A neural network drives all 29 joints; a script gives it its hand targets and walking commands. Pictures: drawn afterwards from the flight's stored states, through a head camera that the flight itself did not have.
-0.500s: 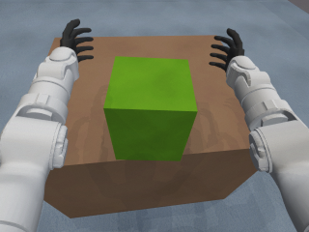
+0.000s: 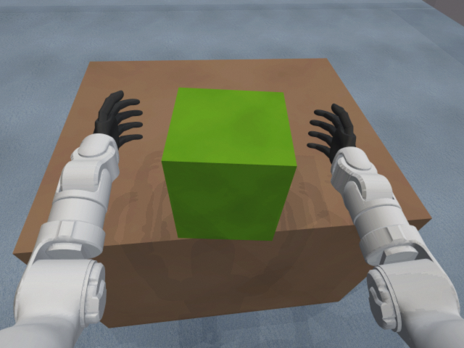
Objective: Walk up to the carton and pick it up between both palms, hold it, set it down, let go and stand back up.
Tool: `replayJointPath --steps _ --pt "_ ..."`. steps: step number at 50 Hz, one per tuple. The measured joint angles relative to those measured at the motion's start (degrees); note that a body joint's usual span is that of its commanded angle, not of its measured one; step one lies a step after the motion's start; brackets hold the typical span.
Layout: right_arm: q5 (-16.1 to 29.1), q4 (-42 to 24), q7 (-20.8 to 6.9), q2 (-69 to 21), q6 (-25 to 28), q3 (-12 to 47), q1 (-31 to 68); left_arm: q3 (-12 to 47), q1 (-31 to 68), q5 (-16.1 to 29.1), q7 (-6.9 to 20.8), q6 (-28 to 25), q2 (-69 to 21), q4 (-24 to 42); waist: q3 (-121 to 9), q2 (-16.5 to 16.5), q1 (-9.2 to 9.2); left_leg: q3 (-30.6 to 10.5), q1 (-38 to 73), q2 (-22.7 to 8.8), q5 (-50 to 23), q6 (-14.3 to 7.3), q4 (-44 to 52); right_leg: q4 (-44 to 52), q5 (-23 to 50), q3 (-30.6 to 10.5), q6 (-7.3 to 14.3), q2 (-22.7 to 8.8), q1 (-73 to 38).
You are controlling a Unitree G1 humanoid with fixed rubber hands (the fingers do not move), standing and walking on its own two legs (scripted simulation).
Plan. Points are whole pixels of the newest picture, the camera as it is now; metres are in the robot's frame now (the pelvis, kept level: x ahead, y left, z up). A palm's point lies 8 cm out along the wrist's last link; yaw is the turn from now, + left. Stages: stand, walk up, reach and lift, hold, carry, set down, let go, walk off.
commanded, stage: set down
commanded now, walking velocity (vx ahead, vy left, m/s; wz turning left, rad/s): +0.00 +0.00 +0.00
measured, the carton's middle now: (228, 168) +0.45 +0.01 +0.03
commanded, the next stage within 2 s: none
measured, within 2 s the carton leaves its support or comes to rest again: neither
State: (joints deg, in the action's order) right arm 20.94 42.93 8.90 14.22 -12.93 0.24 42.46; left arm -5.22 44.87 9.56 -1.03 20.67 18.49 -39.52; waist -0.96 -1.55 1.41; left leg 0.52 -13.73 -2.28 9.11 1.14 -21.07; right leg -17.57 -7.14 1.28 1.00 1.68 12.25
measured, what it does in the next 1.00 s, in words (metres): stands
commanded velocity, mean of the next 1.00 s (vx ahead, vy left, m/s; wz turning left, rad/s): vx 0.00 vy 0.00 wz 0.00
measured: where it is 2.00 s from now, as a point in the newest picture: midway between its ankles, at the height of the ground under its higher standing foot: outside the picture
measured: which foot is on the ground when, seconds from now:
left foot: down 0.00-1.00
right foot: down 0.00-1.00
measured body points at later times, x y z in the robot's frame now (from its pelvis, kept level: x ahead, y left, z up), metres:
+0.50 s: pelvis +0.01 +0.01 +0.00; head +0.01 +0.02 +0.45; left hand +0.36 +0.22 +0.08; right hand +0.35 -0.19 +0.08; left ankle +0.02 +0.13 -0.75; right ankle +0.02 -0.11 -0.75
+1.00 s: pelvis +0.03 +0.01 +0.00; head +0.03 +0.02 +0.45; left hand +0.28 +0.23 +0.02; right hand +0.28 -0.20 +0.02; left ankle +0.02 +0.13 -0.75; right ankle +0.02 -0.11 -0.75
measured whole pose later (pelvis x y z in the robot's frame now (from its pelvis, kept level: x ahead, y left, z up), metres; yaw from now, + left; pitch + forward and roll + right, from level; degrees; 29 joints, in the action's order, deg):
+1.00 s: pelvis +0.03 +0.01 +0.00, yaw -1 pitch -2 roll +0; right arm 10.2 14.3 3.9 8.1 4.5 -1.1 -8.5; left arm 0.6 -5.4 10.0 -0.4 -4.3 12.8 -16.1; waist 0.8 -1.0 -1.9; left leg 1.8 -5.2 -1.4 11.5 0.5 -18.9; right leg -16.9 -10.2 0.1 0.6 0.8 4.8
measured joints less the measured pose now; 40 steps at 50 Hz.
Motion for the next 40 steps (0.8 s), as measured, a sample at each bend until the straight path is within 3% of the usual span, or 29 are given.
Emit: replayJointPath --steps 13,26,40 --pt "-3.1 -8.7 -0.6 -2.1 0.7 -1.2 -10.6 -1.6 -10.3 -2.0 0.9 1.2 -3.0 9.3 1.2 0.0 -0.34 0.7 3.8 0.6 0.4 -0.5 0.4 -1.1 -1.0 -0.7 -0.4 -0.6 -3.0" --pt "-6.0 -22.4 -1.5 -3.9 4.1 -1.9 -26.4 -1.3 -25.5 -1.6 0.7 -1.3 -5.2 22.0 3.3 0.1 -1.19 1.1 5.8 0.9 0.9 -0.6 0.9 -1.3 -1.8 -1.1 -0.5 -0.9 -4.5" --pt "-8.8 -30.8 -3.3 -5.0 9.3 -1.8 -41.7 1.5 -40.0 -0.2 1.1 -10.7 -6.1 27.6 2.6 0.6 -2.54 1.4 7.8 0.9 1.4 -0.6 2.5 0.1 -2.3 -1.4 -0.5 -0.9 -6.3"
